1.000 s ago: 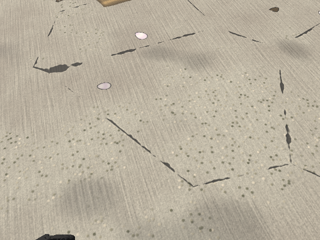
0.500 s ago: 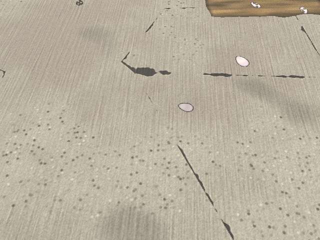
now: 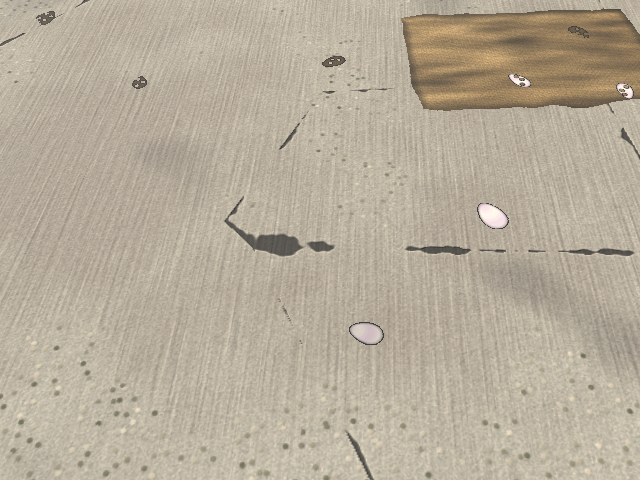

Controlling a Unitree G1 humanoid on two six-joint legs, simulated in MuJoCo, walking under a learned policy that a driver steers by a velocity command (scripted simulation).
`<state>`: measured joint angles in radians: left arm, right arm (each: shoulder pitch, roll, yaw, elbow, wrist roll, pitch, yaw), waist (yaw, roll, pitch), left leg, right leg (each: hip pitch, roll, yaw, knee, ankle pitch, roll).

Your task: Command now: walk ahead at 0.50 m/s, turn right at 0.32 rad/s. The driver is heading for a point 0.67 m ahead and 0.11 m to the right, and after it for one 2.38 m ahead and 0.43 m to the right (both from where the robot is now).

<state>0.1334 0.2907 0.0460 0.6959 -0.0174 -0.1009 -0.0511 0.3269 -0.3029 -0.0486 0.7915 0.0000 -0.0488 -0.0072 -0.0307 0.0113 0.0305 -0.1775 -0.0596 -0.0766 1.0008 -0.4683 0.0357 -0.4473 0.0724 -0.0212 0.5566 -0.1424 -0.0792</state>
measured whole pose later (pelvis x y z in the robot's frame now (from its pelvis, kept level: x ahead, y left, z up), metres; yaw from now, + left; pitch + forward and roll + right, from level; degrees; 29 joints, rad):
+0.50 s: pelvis +0.28 +0.02 +0.01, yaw -17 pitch +2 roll +1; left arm 0.38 0.31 0.06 0.75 -0.03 -0.02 0.02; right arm 0.08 -0.27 -0.04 0.66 0.00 -0.11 0.01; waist 0.06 -0.03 0.01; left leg -0.40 -0.05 -0.02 0.51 -0.15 0.02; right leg -0.26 0.08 0.17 0.99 -0.49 -0.03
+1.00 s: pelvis +0.50 -0.12 +0.00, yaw -31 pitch +2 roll +2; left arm 0.05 0.27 0.03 0.58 0.02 -0.04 -0.03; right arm 0.32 -0.31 -0.04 0.87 0.02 -0.06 0.01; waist -0.06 -0.01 0.08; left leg -0.20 0.03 0.02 1.01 -0.59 -0.04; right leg -0.49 0.00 -0.03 0.60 -0.14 -0.09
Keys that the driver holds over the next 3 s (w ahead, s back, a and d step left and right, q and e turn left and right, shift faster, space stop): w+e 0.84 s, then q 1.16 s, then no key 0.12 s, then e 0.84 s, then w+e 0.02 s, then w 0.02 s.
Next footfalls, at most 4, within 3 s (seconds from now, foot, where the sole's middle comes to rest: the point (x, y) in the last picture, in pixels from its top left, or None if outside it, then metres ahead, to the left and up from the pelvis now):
0.42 left None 0.43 0.09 -0.76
0.94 right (458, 421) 0.58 -0.27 -0.76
1.42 left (357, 368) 0.71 -0.07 -0.76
1.90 right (460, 378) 0.68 -0.30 -0.76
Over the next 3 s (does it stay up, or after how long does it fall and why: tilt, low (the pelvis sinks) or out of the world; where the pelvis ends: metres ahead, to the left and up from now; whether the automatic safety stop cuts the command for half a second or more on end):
stays up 0.62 -0.20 0.02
